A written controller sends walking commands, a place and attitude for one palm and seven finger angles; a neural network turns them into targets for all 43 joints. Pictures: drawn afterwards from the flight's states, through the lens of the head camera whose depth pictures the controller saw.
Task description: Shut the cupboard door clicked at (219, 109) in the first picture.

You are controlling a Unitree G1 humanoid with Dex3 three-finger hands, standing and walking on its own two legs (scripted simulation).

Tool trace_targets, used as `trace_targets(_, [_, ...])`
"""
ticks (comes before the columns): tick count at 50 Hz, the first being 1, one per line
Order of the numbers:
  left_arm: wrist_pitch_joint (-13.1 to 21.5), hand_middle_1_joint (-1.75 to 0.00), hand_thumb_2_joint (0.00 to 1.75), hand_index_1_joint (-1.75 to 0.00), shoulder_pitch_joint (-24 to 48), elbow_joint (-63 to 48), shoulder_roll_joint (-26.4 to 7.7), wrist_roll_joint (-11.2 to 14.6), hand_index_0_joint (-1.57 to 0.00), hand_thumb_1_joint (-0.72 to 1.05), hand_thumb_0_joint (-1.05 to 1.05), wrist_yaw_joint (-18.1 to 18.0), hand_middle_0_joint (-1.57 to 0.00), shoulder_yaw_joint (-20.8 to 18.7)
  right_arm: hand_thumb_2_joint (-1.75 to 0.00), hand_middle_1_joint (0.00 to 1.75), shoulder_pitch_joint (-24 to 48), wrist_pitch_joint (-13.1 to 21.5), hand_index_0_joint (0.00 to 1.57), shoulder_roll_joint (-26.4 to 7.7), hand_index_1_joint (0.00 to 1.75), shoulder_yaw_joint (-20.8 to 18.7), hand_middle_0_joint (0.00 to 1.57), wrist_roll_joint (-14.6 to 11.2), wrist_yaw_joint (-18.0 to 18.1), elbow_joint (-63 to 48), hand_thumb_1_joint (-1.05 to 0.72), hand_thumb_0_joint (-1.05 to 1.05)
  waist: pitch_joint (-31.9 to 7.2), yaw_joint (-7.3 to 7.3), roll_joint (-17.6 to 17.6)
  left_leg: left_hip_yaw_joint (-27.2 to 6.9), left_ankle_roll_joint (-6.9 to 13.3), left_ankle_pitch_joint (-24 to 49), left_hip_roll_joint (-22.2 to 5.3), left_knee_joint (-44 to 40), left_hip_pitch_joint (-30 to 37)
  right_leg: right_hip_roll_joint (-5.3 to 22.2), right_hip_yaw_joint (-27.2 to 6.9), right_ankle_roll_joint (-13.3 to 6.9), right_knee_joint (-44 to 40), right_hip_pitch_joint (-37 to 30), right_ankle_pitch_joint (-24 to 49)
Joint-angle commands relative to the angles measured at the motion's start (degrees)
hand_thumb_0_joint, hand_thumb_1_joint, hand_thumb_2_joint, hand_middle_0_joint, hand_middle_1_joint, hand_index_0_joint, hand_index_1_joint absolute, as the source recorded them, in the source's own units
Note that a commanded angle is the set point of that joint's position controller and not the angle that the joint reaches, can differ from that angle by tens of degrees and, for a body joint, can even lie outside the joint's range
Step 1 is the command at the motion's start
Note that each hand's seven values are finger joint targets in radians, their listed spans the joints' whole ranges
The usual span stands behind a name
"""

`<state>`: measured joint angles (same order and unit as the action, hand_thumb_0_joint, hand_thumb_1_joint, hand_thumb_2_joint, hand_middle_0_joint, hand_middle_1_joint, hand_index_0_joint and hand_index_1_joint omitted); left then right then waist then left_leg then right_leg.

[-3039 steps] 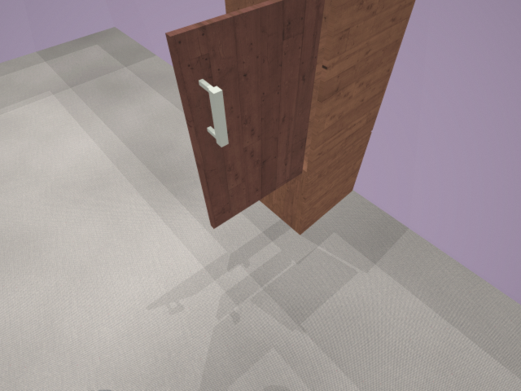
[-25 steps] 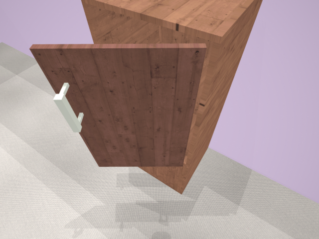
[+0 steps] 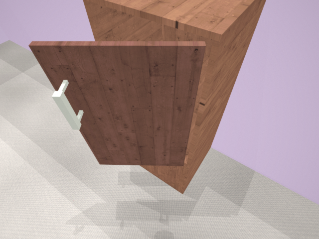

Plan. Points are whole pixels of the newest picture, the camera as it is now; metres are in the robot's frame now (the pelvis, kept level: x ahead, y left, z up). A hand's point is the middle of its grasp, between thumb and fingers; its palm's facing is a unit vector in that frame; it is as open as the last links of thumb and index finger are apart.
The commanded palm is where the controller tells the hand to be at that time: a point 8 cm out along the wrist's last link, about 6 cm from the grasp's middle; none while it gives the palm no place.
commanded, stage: shuffle to correct the standing spot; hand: left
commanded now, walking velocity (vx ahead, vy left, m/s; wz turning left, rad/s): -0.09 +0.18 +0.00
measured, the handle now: (70, 106) +0.42 +0.28 +0.09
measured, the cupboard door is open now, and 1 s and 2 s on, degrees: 33 33 33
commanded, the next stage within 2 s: come to a stop and stand still in 0.02 s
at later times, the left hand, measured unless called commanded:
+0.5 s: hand out of the picture -0.02 +0.25 -0.17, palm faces +0.02 -0.98 -0.20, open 7.4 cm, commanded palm none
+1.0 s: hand out of the picture -0.01 +0.23 -0.18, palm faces +0.04 -0.98 -0.19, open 7.3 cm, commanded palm none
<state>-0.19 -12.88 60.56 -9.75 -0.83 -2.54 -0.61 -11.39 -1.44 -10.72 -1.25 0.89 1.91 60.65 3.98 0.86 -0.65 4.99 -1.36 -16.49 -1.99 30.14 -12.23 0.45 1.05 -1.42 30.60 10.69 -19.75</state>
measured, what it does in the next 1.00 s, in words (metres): steps on the spot: left foot, then right foot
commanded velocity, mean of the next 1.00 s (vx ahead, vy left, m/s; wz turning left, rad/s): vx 0.03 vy -0.04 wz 0.00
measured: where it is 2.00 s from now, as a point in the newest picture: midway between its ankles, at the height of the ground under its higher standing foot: outside the picture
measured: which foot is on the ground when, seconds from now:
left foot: up 0.00-0.20, down 0.22-1.00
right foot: down 0.00-0.22, up 0.24-0.56, down 0.58-1.00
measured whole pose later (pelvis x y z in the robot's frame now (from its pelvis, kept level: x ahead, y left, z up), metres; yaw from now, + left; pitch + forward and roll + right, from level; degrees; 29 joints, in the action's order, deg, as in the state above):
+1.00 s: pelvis -0.02 +0.06 +0.00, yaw +0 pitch -1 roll -1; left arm 0.4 -18.7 58.8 -8.7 -0.6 -2.8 0.2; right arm -13.5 0.2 -9.4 -0.8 0.9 2.5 59.4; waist 0.9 -0.1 0.3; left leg 3.0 1.1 -17.9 -1.0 33.1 -13.8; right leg -1.7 2.5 -1.7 29.2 6.7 -21.1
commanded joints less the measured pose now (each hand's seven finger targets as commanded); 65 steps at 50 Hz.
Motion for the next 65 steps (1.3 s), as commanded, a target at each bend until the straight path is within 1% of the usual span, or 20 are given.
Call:
trace_targets(1, [-0.2, -0.30, 0.90, -0.30, -8.4, -1.8, -12.3, -0.9, -0.20, 0.90, 0.00, -1.2, -0.20, -3.6, -0.90, 0.30, 0.8, -0.3, 0.20, -4.6, 0.30, -1.9, 0.20, -0.1, 0.0, -5.5, -0.90, 0.00, -3.1, 3.47, 11.7, -1.8, -0.2, -13.3, 0.9, 15.6, -12.8, 21.5, -17.9, -12.2, -5.9, -8.9, 53.6])
trace_targets(4, [-0.3, -0.30, 0.90, -0.30, -4.9, -4.0, -12.4, -1.4, -0.20, 0.90, 0.00, -1.2, -0.20, -4.3, -0.90, 0.30, 2.0, -0.6, 0.20, -4.6, 0.30, -2.4, 0.20, -0.3, -0.6, -7.2, -0.90, 0.00, -1.9, 2.24, 11.6, -6.0, -0.1, -14.1, 0.3, 20.7, -13.8, 20.6, -14.8, -12.0, -5.7, -4.5, 49.7])
trace_targets(8, [-0.7, -0.30, 0.90, -0.30, 0.5, -6.7, -13.1, -1.1, -0.20, 0.90, 0.00, -0.5, -0.20, -4.5, -0.90, 0.30, -5.1, 0.1, 0.20, -2.9, 0.30, -2.2, 0.20, -0.5, -1.3, -6.1, -0.90, 0.00, -4.9, -2.01, 10.2, -1.8, -0.4, 2.7, 2.5, 1.7, 2.1, 14.2, -8.3, -5.0, -1.7, 5.7, 29.5])
trace_targets(9, [-1.0, -0.30, 0.90, -0.30, 0.5, -6.9, -11.8, -0.8, -0.20, 0.90, 0.00, -0.3, -0.20, -4.0, -0.90, 0.30, -7.7, 0.8, 0.20, -3.3, 0.30, -2.1, 0.20, -0.4, -1.3, -5.1, -0.90, 0.00, -6.0, -2.98, 6.6, -1.4, -0.1, 9.5, 1.8, -4.2, 8.1, 10.4, -6.3, -3.0, 1.7, 8.8, 19.3])
trace_targets(10, [-1.4, -0.30, 0.90, -0.30, -1.3, -7.1, -8.5, -0.6, -0.20, 0.90, 0.00, -0.2, -0.20, -3.2, -0.90, 0.30, -8.3, 1.5, 0.20, -6.3, 0.30, -2.5, 0.20, -0.1, -1.1, -4.9, -0.90, 0.00, -6.9, -2.48, -4.2, -8.0, 1.7, 12.5, -4.9, -8.4, 10.5, 5.1, -2.6, -0.4, 8.5, 12.6, 2.9])
trace_targets(11, [-1.9, -0.30, 0.90, -0.30, -2.7, -7.5, -5.1, -0.4, -0.20, 0.90, 0.00, -0.2, -0.20, -2.5, -0.90, 0.30, -8.2, 1.7, 0.20, -9.5, 0.30, -3.1, 0.20, 0.2, -0.9, -6.1, -0.90, 0.00, -6.5, -2.09, -16.0, -20.4, 6.2, 13.8, -14.4, -14.0, 3.8, 0.5, 1.1, 2.4, 17.1, 13.1, -15.5])
trace_targets(13, [-1.8, -0.30, 0.90, -0.30, -2.9, -7.1, -5.7, -0.3, -0.20, 0.90, 0.00, 0.0, -0.20, -2.4, -0.90, 0.30, -3.2, 1.7, 0.20, -9.9, 0.30, -2.3, 0.20, 1.1, -0.8, -7.6, -0.90, 0.00, -2.7, -0.97, -9.1, -24.1, 12.1, -4.5, -16.7, -18.9, -7.4, 1.2, -2.5, 0.6, 23.4, 10.1, -13.6])
trace_targets(15, [-1.8, -0.30, 0.90, -0.30, -4.2, -4.3, -4.9, -0.8, -0.20, 0.90, 0.00, 0.9, -0.20, -2.2, -0.90, 0.30, 0.0, 1.8, 0.20, -8.0, 0.30, -1.6, 0.20, 1.2, -0.5, -7.5, -0.90, 0.00, -1.0, 0.01, -10.1, -24.1, 11.1, -15.3, -14.3, -20.7, -9.8, 1.7, -2.8, 0.2, 25.9, 10.3, -8.8])
trace_targets(22, [-0.7, -0.30, 0.90, -0.30, -2.2, -4.8, -3.3, -0.8, -0.20, 0.90, 0.00, 2.3, -0.20, -1.3, -0.90, 0.30, -7.8, 2.3, 0.20, -7.5, 0.30, -2.0, 0.20, 1.4, 0.1, -4.3, -0.90, 0.00, -2.5, -3.19, -5.0, -20.6, 11.4, -3.0, -13.5, -18.6, 1.5, 1.0, 0.3, 0.5, 15.5, 12.8, -9.6])
trace_targets(25, [-0.4, -0.30, 0.90, -0.30, -4.3, -4.1, -2.3, -0.3, -0.20, 0.90, 0.00, 2.2, -0.20, -1.1, -0.90, 0.30, -8.4, 2.1, 0.20, -8.4, 0.30, -2.2, 0.20, 1.3, 0.1, -3.4, -0.90, 0.00, -3.9, -2.40, -5.8, -19.3, 10.9, 2.1, -12.6, -16.3, 1.7, 0.0, 0.8, 0.1, 4.7, 7.4, -8.2])
trace_targets(27, [0.2, -0.30, 0.90, -0.30, -7.5, -2.5, -2.4, -0.2, -0.20, 0.90, 0.00, 1.9, -0.20, -1.1, -0.90, 0.30, -8.1, 2.0, 0.20, -7.3, 0.30, -1.9, 0.20, 0.7, 0.1, -2.8, -0.90, 0.00, -5.6, -0.72, -3.1, -15.3, 8.1, 5.4, -9.6, -11.3, -1.4, -0.1, 0.8, 0.1, -8.0, -1.6, 2.1])
trace_targets(29, [0.8, -0.30, 0.90, -0.30, -9.5, -1.2, -5.8, -0.5, -0.20, 0.90, 0.00, 1.2, -0.20, -1.4, -0.90, 0.30, -6.5, 2.3, 0.20, -2.9, 0.30, -0.7, 0.20, -0.2, -0.2, -2.9, -0.90, 0.00, -3.8, 0.15, 7.6, -5.6, 3.1, -1.5, -1.9, -3.1, -11.5, 8.9, -10.7, -2.3, -15.7, -8.6, 1.7])
trace_targets(30, [1.0, -0.30, 0.90, -0.30, -9.0, -1.2, -7.8, -0.2, -0.20, 0.90, 0.00, 1.1, -0.20, -1.4, -0.90, 0.30, -4.7, 2.2, 0.20, -1.2, 0.30, 0.0, 0.20, -0.2, -0.5, -3.6, -0.90, 0.00, -1.2, 0.13, 11.8, -2.6, 1.8, -5.7, 0.4, 0.1, -12.0, 14.4, -14.9, -4.8, -19.4, -3.3, 0.8])
trace_targets(31, [1.3, -0.30, 0.90, -0.30, -8.6, -4.1, -12.7, -1.5, -0.20, 0.90, 0.00, 0.7, -0.20, 0.2, -0.90, 0.30, -3.0, 2.4, 0.20, -5.1, 0.30, 0.0, 0.20, 1.0, -1.0, -8.3, -0.90, 0.00, 3.8, -2.13, 0.8, -7.0, 1.7, -3.8, 0.1, 4.0, -6.1, 11.3, -12.7, -3.9, -15.7, 4.6, -1.6])
trace_targets(32, [1.4, -0.30, 0.90, -0.30, -6.5, -4.1, -9.7, -0.5, -0.20, 0.90, 0.00, 0.6, -0.20, -0.7, -0.90, 0.30, -4.9, 2.2, 0.20, -3.6, 0.30, -0.8, 0.20, 1.5, -1.0, -7.0, -0.90, 0.00, -3.7, -2.08, 7.5, -3.8, 1.3, -2.1, 0.0, 6.7, -8.3, 11.1, -12.0, -4.8, -14.8, 4.1, -9.6])
trace_targets(34, [2.1, -0.30, 0.90, -0.30, -5.7, -4.8, -6.9, 0.0, -0.20, 0.90, 0.00, 0.0, -0.20, -0.4, -0.90, 0.30, -5.3, 2.3, 0.20, -2.6, 0.30, -0.2, 0.20, 1.1, -0.7, -6.1, -0.90, 0.00, -2.8, -1.93, 8.6, -4.9, 2.0, 0.2, -0.4, 10.1, -10.1, 10.7, -10.6, -5.4, -14.0, 1.2, 7.9])
trace_targets(37, [2.8, -0.30, 0.90, -0.30, -7.5, -4.2, -5.9, -0.2, -0.20, 0.90, 0.00, -0.4, -0.20, -0.3, -0.90, 0.30, -6.2, 2.6, 0.20, -1.1, 0.30, 0.3, 0.20, 0.4, -0.5, -5.4, -0.90, 0.00, -1.9, -1.89, 5.5, -3.7, 2.1, 1.0, -1.1, 6.6, -8.5, 10.5, -7.5, -4.8, -8.4, -2.2, 35.1])
trace_targets(41, [2.4, -0.30, 0.90, -0.30, -10.7, -3.4, -5.6, 0.1, -0.20, 0.90, 0.00, -0.8, -0.20, -0.4, -0.90, 0.30, -8.4, 3.0, 0.20, -2.1, 0.30, 0.3, 0.20, 0.0, 0.4, -3.2, -0.90, 0.00, -4.3, -1.22, 0.2, -4.2, 3.1, 20.2, -2.2, 1.7, -1.1, 6.5, -4.0, -0.7, -3.3, -4.0, 44.6])
trace_targets(54, [1.2, -0.30, 0.90, -0.30, -8.7, -4.4, -6.3, 0.0, -0.20, 0.90, 0.00, -0.4, -0.20, -0.4, -0.90, 0.30, -2.2, 2.7, 0.20, -6.3, 0.30, -0.6, 0.20, 0.0, 0.2, -3.1, -0.90, 0.00, -0.9, -0.74, 0.4, -7.6, 4.4, 15.8, -3.7, -4.3, 1.2, 4.9, -4.2, -0.2, -7.5, 0.2, 16.5])
trace_targets(65, [1.1, -0.30, 0.90, -0.30, -7.4, -3.1, -7.5, -0.1, -0.20, 0.90, 0.00, 0.0, -0.20, 0.0, -0.90, 0.30, -0.3, 3.1, 0.20, -8.1, 0.30, -0.4, 0.20, -0.2, -0.5, -2.0, -0.90, 0.00, -2.0, -0.46, 1.2, -9.4, 4.6, 10.9, -3.9, -9.7, 2.1, 5.5, -3.8, 0.6, -10.2, -0.6, 9.9])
